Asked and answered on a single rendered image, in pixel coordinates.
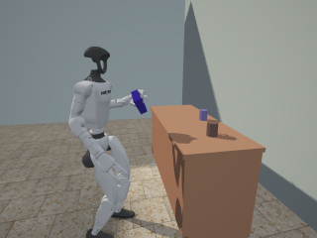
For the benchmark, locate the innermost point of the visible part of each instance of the right robot forearm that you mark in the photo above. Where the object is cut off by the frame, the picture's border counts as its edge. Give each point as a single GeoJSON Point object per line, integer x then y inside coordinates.
{"type": "Point", "coordinates": [84, 136]}

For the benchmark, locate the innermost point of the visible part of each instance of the sponge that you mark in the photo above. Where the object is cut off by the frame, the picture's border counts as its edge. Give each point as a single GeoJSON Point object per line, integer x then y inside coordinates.
{"type": "Point", "coordinates": [139, 102]}

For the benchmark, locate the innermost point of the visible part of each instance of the robot right shin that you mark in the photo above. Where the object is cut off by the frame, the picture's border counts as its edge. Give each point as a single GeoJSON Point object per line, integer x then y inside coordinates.
{"type": "Point", "coordinates": [104, 213]}

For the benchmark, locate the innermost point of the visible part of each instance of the table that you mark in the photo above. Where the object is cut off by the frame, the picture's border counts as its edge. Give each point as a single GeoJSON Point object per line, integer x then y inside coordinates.
{"type": "Point", "coordinates": [211, 182]}

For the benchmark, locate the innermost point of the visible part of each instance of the robot left thigh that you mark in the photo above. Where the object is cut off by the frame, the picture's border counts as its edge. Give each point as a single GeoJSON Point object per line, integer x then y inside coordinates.
{"type": "Point", "coordinates": [121, 157]}

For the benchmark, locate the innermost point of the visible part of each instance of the robot right hand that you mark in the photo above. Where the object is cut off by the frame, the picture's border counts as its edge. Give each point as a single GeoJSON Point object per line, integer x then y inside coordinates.
{"type": "Point", "coordinates": [106, 162]}

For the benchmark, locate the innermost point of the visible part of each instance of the left robot forearm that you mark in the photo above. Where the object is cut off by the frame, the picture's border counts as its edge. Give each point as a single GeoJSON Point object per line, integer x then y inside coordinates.
{"type": "Point", "coordinates": [120, 102]}

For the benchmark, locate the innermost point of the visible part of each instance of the robot right upper arm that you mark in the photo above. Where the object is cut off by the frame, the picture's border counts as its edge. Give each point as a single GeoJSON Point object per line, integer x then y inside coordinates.
{"type": "Point", "coordinates": [81, 91]}

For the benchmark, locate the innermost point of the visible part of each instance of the robot left hand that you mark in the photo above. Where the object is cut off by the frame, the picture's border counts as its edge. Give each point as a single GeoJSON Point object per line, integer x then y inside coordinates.
{"type": "Point", "coordinates": [142, 95]}

